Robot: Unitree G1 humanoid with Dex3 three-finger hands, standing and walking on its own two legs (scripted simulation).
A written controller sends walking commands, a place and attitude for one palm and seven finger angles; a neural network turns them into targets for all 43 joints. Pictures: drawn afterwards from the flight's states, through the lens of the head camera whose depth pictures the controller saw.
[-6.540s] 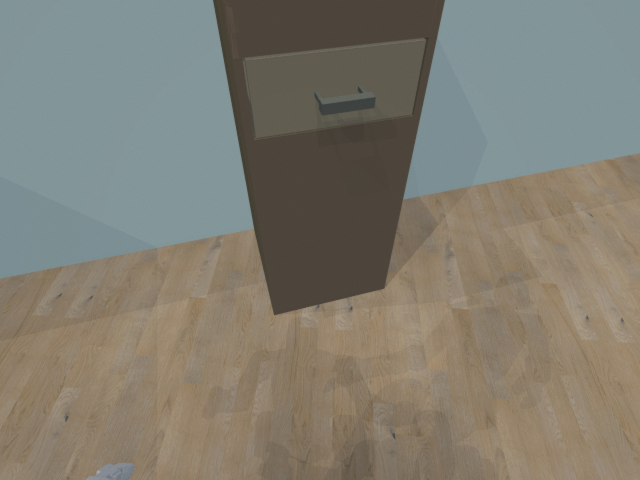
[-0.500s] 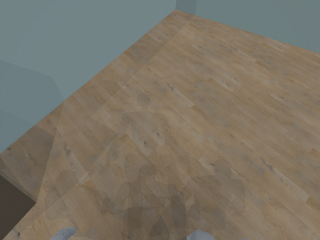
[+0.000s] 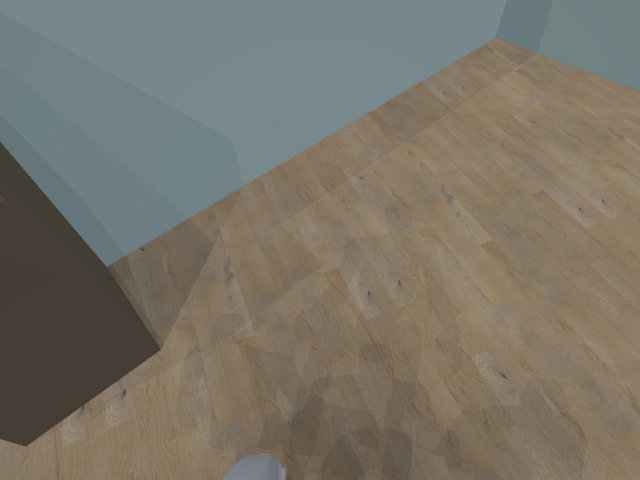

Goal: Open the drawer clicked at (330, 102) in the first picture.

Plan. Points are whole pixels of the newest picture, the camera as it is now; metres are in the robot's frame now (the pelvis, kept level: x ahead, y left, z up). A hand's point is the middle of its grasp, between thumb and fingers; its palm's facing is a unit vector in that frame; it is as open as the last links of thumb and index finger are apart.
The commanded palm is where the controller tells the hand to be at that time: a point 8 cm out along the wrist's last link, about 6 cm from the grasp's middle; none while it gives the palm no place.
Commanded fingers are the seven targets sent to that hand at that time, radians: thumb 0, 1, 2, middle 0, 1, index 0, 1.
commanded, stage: turn to face it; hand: left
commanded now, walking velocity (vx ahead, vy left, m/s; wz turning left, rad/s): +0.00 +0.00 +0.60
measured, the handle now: out of the picture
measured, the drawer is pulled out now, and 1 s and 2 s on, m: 0.00 0.00 0.00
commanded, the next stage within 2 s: take the last steps up to it in 1.16 s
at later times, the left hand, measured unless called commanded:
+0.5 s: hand out of the picture +0.04 +0.30 -0.16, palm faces +0.31 -0.93 -0.22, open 7.4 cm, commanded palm none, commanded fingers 0.00 0.90 0.90 -0.20 -0.30 -0.20 -0.30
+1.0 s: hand out of the picture -0.03 +0.23 -0.14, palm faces +0.53 -0.80 -0.29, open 7.4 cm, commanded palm none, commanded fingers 0.00 0.90 0.90 -0.20 -0.30 -0.20 -0.30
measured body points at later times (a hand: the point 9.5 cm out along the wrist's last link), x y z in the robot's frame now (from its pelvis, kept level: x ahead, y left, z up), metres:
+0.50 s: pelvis +0.00 +0.07 +0.01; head +0.01 +0.11 +0.45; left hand +0.03 +0.35 -0.14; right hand +0.14 -0.16 -0.12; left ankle +0.00 +0.13 -0.74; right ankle +0.03 -0.12 -0.65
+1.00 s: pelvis +0.00 +0.00 +0.00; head +0.02 -0.02 +0.45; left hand -0.06 +0.27 -0.12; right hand +0.16 -0.22 -0.16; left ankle -0.10 +0.12 -0.65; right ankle +0.04 -0.10 -0.74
